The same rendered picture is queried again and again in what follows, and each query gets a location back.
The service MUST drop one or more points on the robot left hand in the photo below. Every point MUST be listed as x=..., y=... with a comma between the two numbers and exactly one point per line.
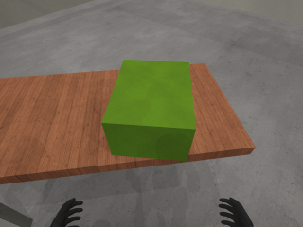
x=62, y=218

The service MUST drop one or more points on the carton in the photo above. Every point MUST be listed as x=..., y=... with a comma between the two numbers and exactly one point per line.
x=150, y=113

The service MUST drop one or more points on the robot right hand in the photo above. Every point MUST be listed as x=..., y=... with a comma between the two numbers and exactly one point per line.
x=239, y=216

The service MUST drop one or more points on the table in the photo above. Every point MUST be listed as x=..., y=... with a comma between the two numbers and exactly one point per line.
x=50, y=127

